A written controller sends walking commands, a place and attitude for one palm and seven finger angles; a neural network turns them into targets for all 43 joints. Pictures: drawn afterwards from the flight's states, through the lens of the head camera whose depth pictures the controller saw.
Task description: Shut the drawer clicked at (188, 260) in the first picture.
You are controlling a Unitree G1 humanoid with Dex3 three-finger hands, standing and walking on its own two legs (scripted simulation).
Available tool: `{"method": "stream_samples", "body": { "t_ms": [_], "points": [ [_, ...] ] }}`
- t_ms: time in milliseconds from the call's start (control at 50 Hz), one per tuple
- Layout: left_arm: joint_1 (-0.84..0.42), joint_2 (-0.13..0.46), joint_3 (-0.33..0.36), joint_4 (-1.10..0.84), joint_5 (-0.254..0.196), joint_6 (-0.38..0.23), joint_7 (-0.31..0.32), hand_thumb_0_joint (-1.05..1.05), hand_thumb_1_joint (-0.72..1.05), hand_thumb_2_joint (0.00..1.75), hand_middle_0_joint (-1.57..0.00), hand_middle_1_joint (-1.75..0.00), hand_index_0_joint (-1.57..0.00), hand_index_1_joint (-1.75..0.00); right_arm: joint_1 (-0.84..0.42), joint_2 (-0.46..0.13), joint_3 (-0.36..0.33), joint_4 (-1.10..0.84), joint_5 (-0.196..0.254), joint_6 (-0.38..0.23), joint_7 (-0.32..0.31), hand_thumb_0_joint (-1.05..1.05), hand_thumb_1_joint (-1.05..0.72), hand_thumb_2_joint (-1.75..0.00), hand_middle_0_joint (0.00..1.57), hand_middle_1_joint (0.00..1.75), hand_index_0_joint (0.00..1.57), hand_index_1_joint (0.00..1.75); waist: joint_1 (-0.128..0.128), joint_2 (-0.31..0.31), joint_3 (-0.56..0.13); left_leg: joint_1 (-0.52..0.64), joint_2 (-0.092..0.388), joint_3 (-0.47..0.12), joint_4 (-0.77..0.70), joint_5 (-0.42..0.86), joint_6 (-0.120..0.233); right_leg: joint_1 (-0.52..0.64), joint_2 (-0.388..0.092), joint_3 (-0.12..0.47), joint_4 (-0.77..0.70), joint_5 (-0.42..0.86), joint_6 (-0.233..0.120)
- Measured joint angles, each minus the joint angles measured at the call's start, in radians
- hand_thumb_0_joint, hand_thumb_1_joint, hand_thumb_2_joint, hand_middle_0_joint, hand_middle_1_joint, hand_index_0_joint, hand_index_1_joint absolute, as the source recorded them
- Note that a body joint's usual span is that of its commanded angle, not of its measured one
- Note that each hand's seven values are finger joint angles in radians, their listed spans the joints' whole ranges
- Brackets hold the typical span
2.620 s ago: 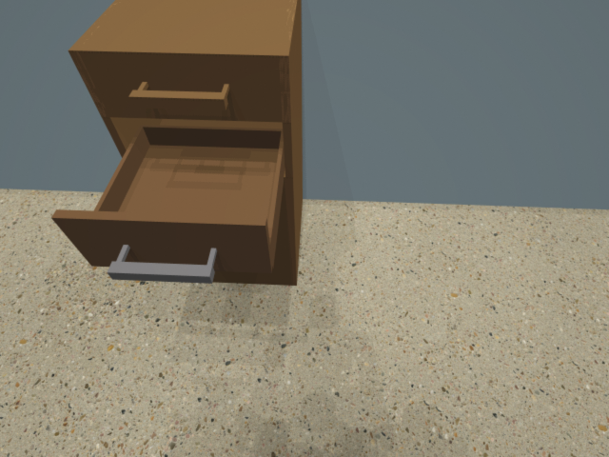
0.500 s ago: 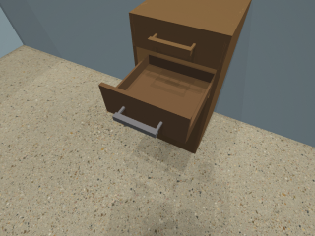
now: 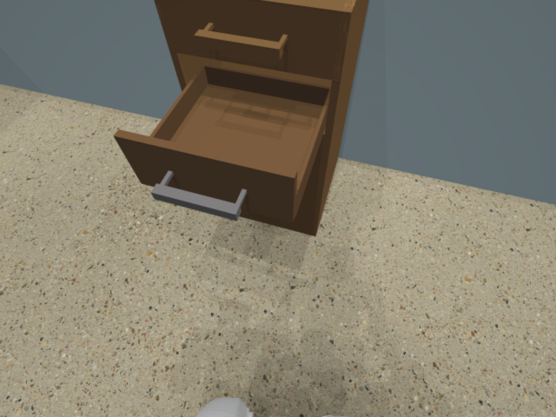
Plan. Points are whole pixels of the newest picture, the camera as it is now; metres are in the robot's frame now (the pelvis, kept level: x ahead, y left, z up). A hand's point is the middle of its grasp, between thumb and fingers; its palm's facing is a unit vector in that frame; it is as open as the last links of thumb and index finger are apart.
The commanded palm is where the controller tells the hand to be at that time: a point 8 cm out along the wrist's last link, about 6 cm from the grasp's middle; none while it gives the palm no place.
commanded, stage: turn to face it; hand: left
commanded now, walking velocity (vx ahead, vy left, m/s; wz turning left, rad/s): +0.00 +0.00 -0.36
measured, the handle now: (200, 193) +0.52 +0.21 -0.11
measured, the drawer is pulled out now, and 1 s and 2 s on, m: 0.30 0.30 0.30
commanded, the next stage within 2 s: take the last steps up to it in 0.22 s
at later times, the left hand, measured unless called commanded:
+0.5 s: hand out of the picture +0.12 +0.18 -0.18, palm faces -0.21 -0.96 -0.20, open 7.4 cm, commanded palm none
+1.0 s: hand (176, 395) +0.15 +0.19 -0.17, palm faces -0.11 -0.97 -0.22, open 7.4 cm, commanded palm none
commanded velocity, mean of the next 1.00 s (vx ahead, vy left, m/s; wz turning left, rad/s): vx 0.09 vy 0.06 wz -0.06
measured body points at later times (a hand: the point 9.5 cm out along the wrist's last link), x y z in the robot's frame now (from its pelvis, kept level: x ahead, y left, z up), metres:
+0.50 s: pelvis +0.01 +0.01 -0.01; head +0.07 +0.00 +0.44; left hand +0.13 +0.23 -0.16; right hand -0.01 -0.25 -0.15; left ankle +0.01 +0.13 -0.74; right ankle -0.03 -0.13 -0.73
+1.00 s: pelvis +0.09 +0.01 +0.00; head +0.13 -0.01 +0.45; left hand +0.16 +0.24 -0.15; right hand +0.06 -0.20 -0.16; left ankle +0.10 +0.12 -0.73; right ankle +0.06 -0.09 -0.71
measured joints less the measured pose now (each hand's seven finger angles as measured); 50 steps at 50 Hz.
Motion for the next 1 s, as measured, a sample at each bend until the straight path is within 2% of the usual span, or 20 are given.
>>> {"method": "stream_samples", "body": {
  "t_ms": [40,100,140,200,240,280,320,340,360,420,500,560,600,640,720,760,820,860,940,1000],
  "points": [
    [0.005,0.01,0.001,-0.011,0.001,0.006,0.005,0.0,0.91,0.9,-0.2,-0.3,-0.2,-0.3,-0.026,0.002,0.005,-0.023,0.003,-0.008,-0.001,0.0,-0.91,-0.9,0.2,0.3,0.2,0.3,0.006,-0.02,-0.005,0.004,-0.019,-0.015,-0.047,0.014,0.001,0.006,0.003,0.039,-0.032,0.027,0.008],
    [0.017,0.025,0.001,-0.019,-0.002,0.019,0.001,0.0,0.91,0.9,-0.2,-0.3,-0.2,-0.3,-0.047,0.009,0.017,-0.066,0.005,-0.032,0.002,0.0,-0.9,-0.9,0.2,0.3,0.2,0.3,-0.003,-0.038,-0.024,0.07,-0.022,-0.029,-0.28,0.162,0.009,-0.003,0.019,0.086,-0.037,0.04,0.028],
    [0.012,0.029,-0.002,-0.026,-0.01,0.029,-0.009,0.0,0.91,0.9,-0.2,-0.3,-0.2,-0.3,-0.042,0.005,0.021,-0.092,-0.009,-0.051,0.0,0.0,-0.9,-0.9,0.2,0.3,0.2,0.3,-0.014,-0.022,-0.033,0.083,0.002,-0.038,-0.351,0.262,0.031,-0.052,0.03,0.056,0.058,-0.055,0.037],
    [-0.025,0.047,0.002,-0.039,-0.006,0.038,-0.024,0.0,0.91,0.9,-0.2,-0.3,-0.2,-0.3,-0.025,0.023,0.037,-0.1,-0.028,-0.052,0.004,0.0,-0.9,-0.9,0.2,0.3,0.2,0.3,-0.011,-0.044,-0.011,0.094,0.006,-0.018,-0.347,0.248,0.029,-0.138,-0.005,-0.027,0.317,-0.184,0.058],
    [-0.048,0.046,0.001,-0.053,-0.008,0.038,-0.031,0.0,0.91,0.9,-0.2,-0.3,-0.2,-0.3,-0.005,0.026,0.045,-0.093,-0.035,-0.048,0.006,0.0,-0.9,-0.9,0.2,0.3,0.2,0.3,-0.008,-0.035,-0.002,0.107,0.021,-0.019,-0.369,0.255,0.022,-0.155,-0.03,-0.079,0.378,-0.211,0.064],
    [-0.059,0.036,-0.007,-0.069,-0.01,0.032,-0.037,0.0,0.91,0.9,-0.2,-0.3,-0.19,-0.3,0.011,0.024,0.048,-0.079,-0.038,-0.038,0.008,0.0,-0.9,-0.9,0.2,0.3,0.2,0.3,-0.006,-0.01,0.005,0.112,0.043,-0.02,-0.373,0.257,0.015,-0.124,-0.051,-0.123,0.312,-0.212,0.064],
    [-0.054,0.032,-0.016,-0.087,-0.01,0.017,-0.043,0.0,0.91,0.9,-0.2,-0.3,-0.19,-0.3,0.03,0.021,0.047,-0.065,-0.032,-0.028,0.012,0.0,-0.9,-0.9,0.2,0.3,0.2,0.3,-0.006,0.006,0.001,0.101,0.061,-0.016,-0.338,0.236,0.003,-0.056,-0.064,-0.148,0.142,-0.094,0.059],
    [-0.038,0.043,-0.02,-0.101,-0.008,0.006,-0.044,0.0,0.91,0.9,-0.2,-0.3,-0.19,-0.3,0.044,0.027,0.046,-0.064,-0.025,-0.021,0.016,0.0,-0.9,-0.9,0.2,0.3,0.2,0.3,-0.007,-0.02,-0.015,0.075,0.048,0.004,-0.293,0.213,0.002,-0.021,-0.088,-0.117,0.034,0.021,0.038],
    [-0.03,0.047,-0.021,-0.1,-0.006,-0.007,-0.04,0.0,0.91,0.9,-0.2,-0.3,-0.2,-0.3,0.049,0.026,0.044,-0.061,-0.018,-0.014,0.02,0.0,-0.9,-0.9,0.2,0.3,0.2,0.3,-0.006,-0.032,-0.022,0.044,0.041,0.011,-0.223,0.14,0.001,-0.016,-0.097,-0.095,0.004,0.026,0.053],
    [-0.025,0.022,-0.034,-0.065,0.003,-0.002,-0.033,0.0,0.91,0.9,-0.2,-0.3,-0.2,-0.3,0.044,0.0,0.03,-0.042,-0.013,-0.01,0.03,0.0,-0.9,-0.9,0.2,0.3,0.2,0.3,-0.03,0.004,-0.002,0.017,0.036,-0.019,-0.127,0.056,0.013,-0.025,-0.069,-0.088,0.047,-0.031,0.063],
    [-0.001,0.004,-0.041,-0.021,-0.004,0.009,-0.03,0.0,0.91,0.9,-0.2,-0.3,-0.2,-0.3,0.095,0.0,0.036,-0.014,-0.021,-0.051,0.028,0.0,-0.9,-0.9,0.2,0.3,0.2,0.3,-0.04,-0.026,-0.009,0.092,0.007,0.008,-0.266,0.198,0.031,-0.011,-0.077,-0.056,0.071,-0.072,0.056],
    [-0.004,-0.009,-0.049,0.013,-0.006,0.013,-0.032,0.0,0.91,0.9,-0.2,-0.3,-0.2,-0.3,0.158,0.013,0.045,0.015,-0.03,-0.066,0.026,0.0,-0.9,-0.9,0.2,0.3,0.2,0.3,-0.044,-0.026,-0.02,0.137,0.005,0.01,-0.318,0.186,0.037,-0.021,-0.084,-0.115,0.155,-0.17,0.034],
    [-0.013,-0.019,-0.053,0.016,-0.01,0.001,-0.037,0.0,0.91,0.9,-0.2,-0.3,-0.2,-0.3,0.2,0.025,0.053,0.038,-0.027,-0.065,0.025,0.0,-0.9,-0.9,0.2,0.3,0.2,0.3,-0.047,-0.017,-0.02,0.154,0.004,-0.009,-0.341,0.192,0.033,0.019,-0.085,-0.161,0.065,-0.117,0.023],
    [-0.014,-0.025,-0.052,0.01,-0.012,-0.031,-0.036,0.0,0.91,0.9,-0.2,-0.3,-0.2,-0.3,0.229,0.038,0.059,0.067,-0.018,-0.055,0.03,0.0,-0.9,-0.9,0.2,0.3,0.2,0.3,-0.046,-0.022,-0.019,0.126,-0.006,-0.006,-0.27,0.142,0.032,0.055,-0.095,-0.163,-0.018,-0.01,0.01],
    [0.01,-0.041,-0.041,0.017,-0.01,-0.058,-0.021,-0.01,0.92,0.9,-0.2,-0.3,-0.2,-0.3,0.226,0.048,0.042,0.109,-0.016,-0.026,0.039,0.0,-0.9,-0.9,0.2,0.3,0.2,0.3,-0.042,-0.003,-0.018,0.032,-0.003,0.005,-0.071,0.04,0.029,0.106,-0.1,-0.192,-0.059,-0.039,0.03],
    [0.036,-0.031,-0.034,0.029,-0.008,-0.059,-0.015,-0.01,0.93,0.9,-0.2,-0.3,-0.2,-0.3,0.21,0.057,0.036,0.104,-0.014,-0.025,0.045,0.01,-0.9,-0.9,0.2,0.3,0.2,0.3,-0.035,-0.019,-0.025,0.017,0.001,0.024,-0.108,0.076,0.027,0.13,-0.111,-0.187,-0.092,-0.033,0.038],
    [0.078,-0.016,-0.026,0.055,-0.007,-0.047,-0.015,-0.01,0.92,0.9,-0.2,-0.3,-0.2,-0.3,0.187,0.062,0.036,0.073,-0.016,-0.051,0.05,0.01,-0.9,-0.9,0.2,0.3,0.2,0.3,-0.028,-0.034,-0.037,0.058,0.007,0.041,-0.306,0.218,0.031,0.136,-0.122,-0.172,-0.07,-0.057,0.053],
    [0.1,-0.011,-0.024,0.07,-0.008,-0.029,-0.017,-0.01,0.92,0.9,-0.2,-0.3,-0.2,-0.3,0.177,0.06,0.034,0.051,-0.025,-0.076,0.043,0.0,-0.9,-0.9,0.2,0.3,0.2,0.3,-0.026,-0.028,-0.045,0.058,0.01,0.046,-0.321,0.305,0.052,0.083,-0.125,-0.173,0.068,-0.151,0.038],
    [0.086,-0.002,-0.026,0.095,-0.006,-0.002,-0.02,0.0,0.92,0.9,-0.2,-0.3,-0.19,-0.3,0.161,0.083,0.044,0.035,-0.033,-0.092,0.03,0.0,-0.9,-0.9,0.2,0.3,0.2,0.3,-0.03,-0.04,-0.043,0.095,-0.009,0.069,-0.335,0.246,0.058,-0.054,-0.133,-0.191,0.344,-0.243,0.017],
    [0.053,-0.016,-0.037,0.074,-0.01,-0.016,-0.026,0.0,0.91,0.9,-0.2,-0.3,-0.19,-0.3,0.166,0.083,0.058,0.057,-0.031,-0.084,0.022,0.0,-0.91,-0.9,0.2,0.3,0.2,0.3,-0.026,-0.016,-0.039,0.13,-0.013,0.048,-0.379,0.261,0.048,-0.044,-0.128,-0.222,0.182,-0.157,0.027]
  ]
}}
